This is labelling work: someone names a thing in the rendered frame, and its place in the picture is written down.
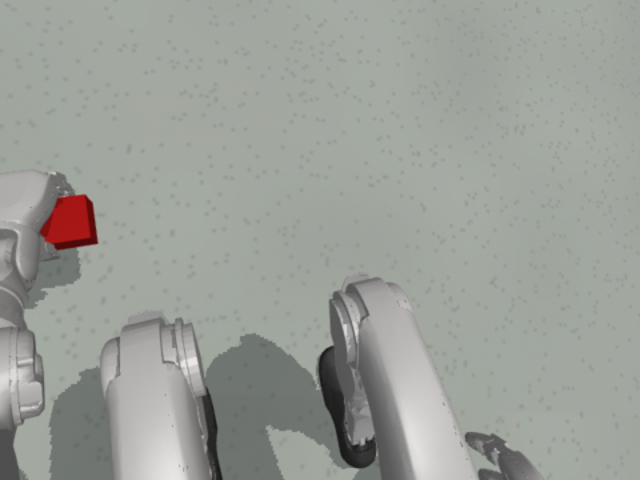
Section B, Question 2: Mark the right robot foot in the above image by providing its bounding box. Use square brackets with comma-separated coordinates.
[319, 346, 376, 469]

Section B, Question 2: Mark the left robot hand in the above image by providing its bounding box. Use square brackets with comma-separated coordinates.
[0, 170, 75, 261]

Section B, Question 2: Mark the left robot foot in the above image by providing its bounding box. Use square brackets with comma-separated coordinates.
[202, 387, 223, 480]

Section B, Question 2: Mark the small box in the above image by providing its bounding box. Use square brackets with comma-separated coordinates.
[40, 194, 98, 250]

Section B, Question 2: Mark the right robot hand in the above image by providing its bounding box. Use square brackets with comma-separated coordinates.
[465, 432, 545, 480]

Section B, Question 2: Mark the left robot arm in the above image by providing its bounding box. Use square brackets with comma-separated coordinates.
[0, 222, 45, 480]

